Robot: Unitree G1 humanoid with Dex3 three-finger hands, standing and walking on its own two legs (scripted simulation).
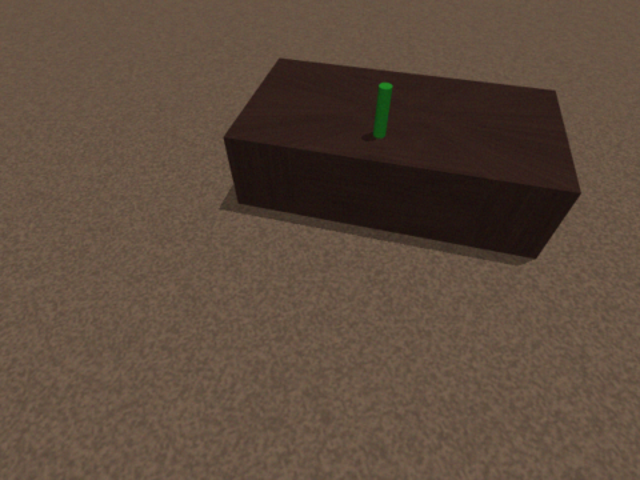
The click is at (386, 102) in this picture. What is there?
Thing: slim round
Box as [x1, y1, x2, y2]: [373, 82, 392, 137]
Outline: 386,82 380,83 378,88 373,135 376,137 383,137 385,134 392,87 391,84
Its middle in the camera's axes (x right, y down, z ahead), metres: +0.24 -0.49 +1.45
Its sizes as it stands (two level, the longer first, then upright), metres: 0.049 0.049 0.201
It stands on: a support 0.36 m high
